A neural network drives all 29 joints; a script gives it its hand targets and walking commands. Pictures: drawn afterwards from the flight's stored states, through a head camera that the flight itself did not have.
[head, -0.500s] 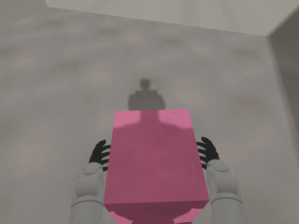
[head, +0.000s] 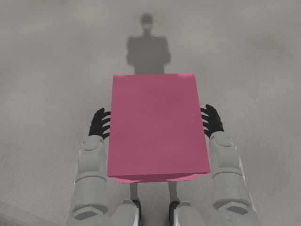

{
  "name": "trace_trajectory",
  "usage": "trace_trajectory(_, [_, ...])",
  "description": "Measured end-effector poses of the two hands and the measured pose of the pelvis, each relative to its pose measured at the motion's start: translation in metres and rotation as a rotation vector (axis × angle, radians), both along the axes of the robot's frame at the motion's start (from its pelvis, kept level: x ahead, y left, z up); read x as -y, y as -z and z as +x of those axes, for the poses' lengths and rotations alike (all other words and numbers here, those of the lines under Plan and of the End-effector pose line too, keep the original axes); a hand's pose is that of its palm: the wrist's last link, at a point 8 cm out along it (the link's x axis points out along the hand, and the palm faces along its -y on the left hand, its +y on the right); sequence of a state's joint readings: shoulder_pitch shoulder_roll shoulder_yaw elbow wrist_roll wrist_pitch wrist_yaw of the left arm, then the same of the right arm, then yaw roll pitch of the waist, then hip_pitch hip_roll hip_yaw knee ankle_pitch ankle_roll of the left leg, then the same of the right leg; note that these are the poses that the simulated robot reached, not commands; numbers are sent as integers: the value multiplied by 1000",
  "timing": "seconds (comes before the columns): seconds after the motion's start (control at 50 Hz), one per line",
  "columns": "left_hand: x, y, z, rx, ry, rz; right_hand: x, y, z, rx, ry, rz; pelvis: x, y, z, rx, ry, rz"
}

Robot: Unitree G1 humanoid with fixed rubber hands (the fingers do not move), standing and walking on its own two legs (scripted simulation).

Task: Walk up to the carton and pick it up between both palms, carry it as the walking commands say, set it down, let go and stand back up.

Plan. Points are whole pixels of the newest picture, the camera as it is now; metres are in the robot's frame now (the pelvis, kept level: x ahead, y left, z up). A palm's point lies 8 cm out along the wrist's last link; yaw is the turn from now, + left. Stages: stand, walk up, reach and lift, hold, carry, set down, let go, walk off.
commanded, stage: set down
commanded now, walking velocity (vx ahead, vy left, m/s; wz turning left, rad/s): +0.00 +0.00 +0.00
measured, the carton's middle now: (155, 133) +0.39 +0.01 -0.13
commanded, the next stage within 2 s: none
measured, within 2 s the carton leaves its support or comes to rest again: neither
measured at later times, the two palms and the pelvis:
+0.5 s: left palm (106, 134) +0.39 +0.17 -0.14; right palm (204, 131) +0.41 -0.15 -0.13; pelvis -0.02 -0.01 -0.07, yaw +0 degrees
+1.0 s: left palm (112, 133) +0.42 +0.17 -0.22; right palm (197, 131) +0.44 -0.15 -0.22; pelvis -0.03 +0.00 -0.14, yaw +0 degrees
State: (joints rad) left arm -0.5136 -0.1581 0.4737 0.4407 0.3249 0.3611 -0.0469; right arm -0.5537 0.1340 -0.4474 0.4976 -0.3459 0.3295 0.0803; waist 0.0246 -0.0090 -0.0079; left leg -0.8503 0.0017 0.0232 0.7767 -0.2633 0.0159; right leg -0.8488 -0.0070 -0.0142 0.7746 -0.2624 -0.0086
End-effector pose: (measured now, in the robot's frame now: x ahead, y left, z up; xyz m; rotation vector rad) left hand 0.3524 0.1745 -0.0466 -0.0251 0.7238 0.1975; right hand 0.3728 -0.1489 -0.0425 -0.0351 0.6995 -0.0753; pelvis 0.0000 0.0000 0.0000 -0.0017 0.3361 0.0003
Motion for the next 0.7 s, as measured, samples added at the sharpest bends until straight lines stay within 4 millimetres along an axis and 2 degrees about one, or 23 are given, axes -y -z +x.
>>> trace_trajectory(0.32, [1,58,22,5,-5,-11,1,59,21,-1,13,28,6,48,-18,-180,2,4])
trace_trajectory(0.7, [-2,121,49,15,-10,-13,-2,123,50,1,8,31,8,99,-21,-357,1,1])
